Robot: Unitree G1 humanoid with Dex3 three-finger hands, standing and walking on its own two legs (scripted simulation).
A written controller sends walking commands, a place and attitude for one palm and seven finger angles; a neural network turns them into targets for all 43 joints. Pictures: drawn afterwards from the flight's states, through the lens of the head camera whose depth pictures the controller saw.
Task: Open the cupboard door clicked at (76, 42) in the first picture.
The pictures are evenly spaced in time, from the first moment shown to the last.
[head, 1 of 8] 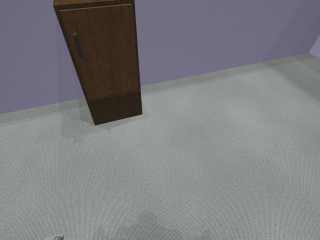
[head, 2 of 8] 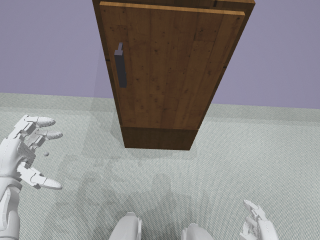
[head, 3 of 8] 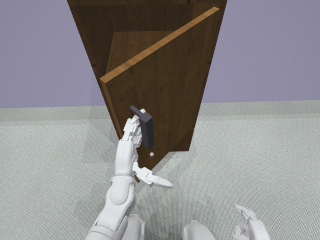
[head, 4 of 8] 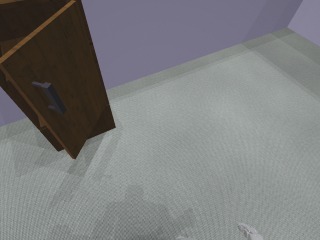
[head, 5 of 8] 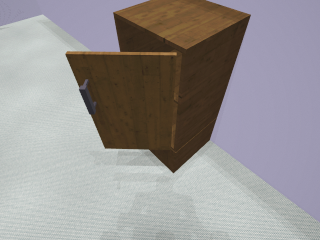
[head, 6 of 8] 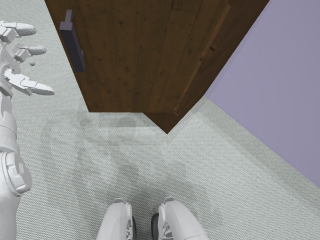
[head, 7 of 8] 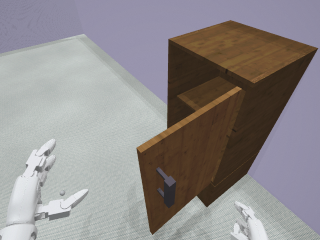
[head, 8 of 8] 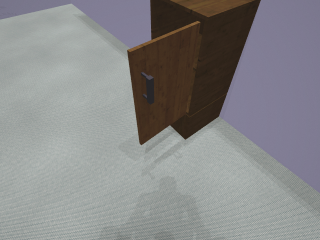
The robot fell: no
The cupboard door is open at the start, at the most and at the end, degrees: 0 94 93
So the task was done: yes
